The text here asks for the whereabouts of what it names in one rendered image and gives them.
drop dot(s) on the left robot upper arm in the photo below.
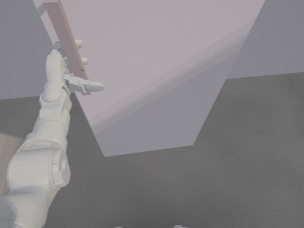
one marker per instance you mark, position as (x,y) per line
(34,178)

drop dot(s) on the fridge door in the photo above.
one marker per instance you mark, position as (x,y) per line
(162,64)

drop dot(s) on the handle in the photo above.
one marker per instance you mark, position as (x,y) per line
(58,18)

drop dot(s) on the left robot hand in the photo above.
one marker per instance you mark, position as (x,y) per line
(57,69)

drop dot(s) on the left robot forearm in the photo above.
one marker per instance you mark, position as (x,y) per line
(52,124)

